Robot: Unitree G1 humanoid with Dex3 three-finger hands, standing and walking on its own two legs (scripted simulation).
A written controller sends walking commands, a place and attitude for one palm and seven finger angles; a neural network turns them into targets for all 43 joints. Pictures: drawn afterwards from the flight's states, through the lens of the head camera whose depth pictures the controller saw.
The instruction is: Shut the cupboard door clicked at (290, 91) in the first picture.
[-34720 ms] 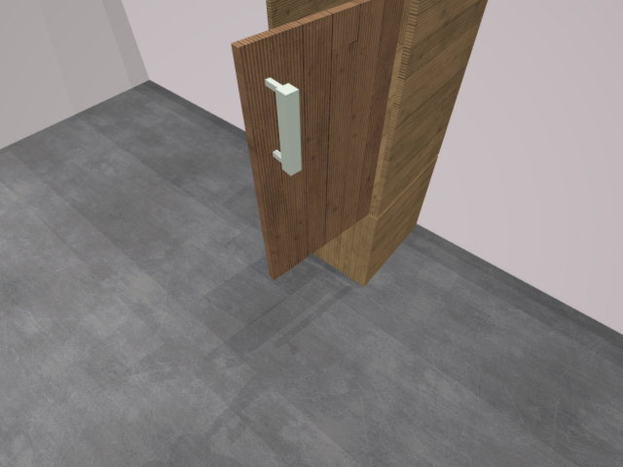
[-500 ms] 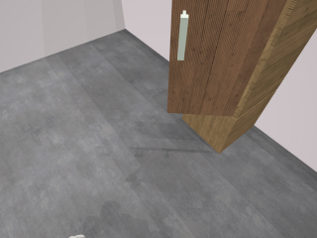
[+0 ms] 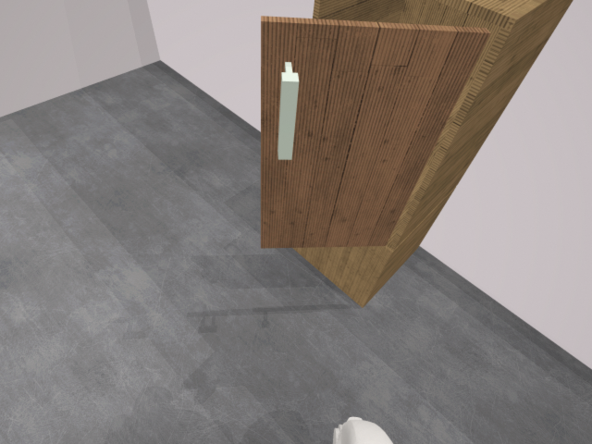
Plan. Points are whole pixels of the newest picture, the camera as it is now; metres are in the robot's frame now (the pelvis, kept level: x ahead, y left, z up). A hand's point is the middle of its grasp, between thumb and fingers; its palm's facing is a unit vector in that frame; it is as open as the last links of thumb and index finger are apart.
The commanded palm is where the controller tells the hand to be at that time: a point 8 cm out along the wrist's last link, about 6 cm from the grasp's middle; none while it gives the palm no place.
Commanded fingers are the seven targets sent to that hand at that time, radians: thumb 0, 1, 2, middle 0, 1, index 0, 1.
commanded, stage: take the last steps up to it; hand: left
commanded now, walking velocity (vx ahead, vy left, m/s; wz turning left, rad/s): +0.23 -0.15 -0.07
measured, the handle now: (286, 112) +0.61 +0.05 +0.10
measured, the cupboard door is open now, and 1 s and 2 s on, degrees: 48 48 48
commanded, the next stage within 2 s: come to a stop and stand still in 0.18 s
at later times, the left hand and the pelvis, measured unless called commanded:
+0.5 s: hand (241, 385) +0.24 +0.09 -0.18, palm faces +0.01 -0.98 -0.20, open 7.2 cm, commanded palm none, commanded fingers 0.00 0.90 0.90 -0.20 -0.30 -0.20 -0.30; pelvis +0.17 -0.09 -0.01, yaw -1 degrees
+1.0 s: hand (235, 413) +0.19 +0.10 -0.19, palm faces -0.04 -0.95 -0.31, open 7.4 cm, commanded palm none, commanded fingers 0.00 0.90 0.90 -0.20 -0.30 -0.20 -0.30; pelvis +0.13 -0.11 -0.03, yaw -2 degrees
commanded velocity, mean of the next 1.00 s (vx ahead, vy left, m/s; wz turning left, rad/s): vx -0.07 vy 0.01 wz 0.00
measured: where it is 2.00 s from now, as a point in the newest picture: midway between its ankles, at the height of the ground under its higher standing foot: outside the picture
